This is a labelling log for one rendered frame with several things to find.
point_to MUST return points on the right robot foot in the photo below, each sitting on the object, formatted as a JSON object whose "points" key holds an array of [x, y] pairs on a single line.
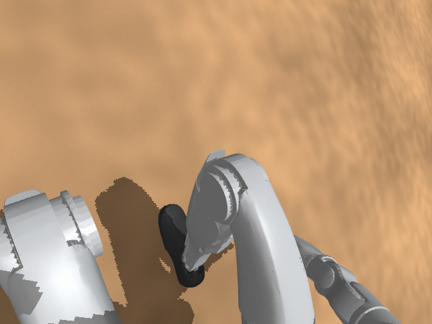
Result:
{"points": [[172, 226]]}

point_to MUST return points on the right robot hand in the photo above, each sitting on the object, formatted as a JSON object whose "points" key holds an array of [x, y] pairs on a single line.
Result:
{"points": [[307, 251]]}

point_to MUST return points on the right robot arm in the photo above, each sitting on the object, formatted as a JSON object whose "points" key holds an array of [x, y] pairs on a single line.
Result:
{"points": [[351, 301]]}

